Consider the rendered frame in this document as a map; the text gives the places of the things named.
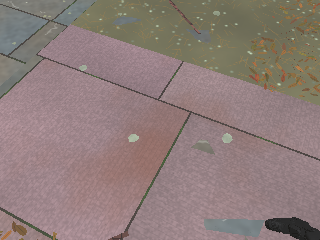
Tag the robot right hand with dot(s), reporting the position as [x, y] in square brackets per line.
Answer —
[294, 227]

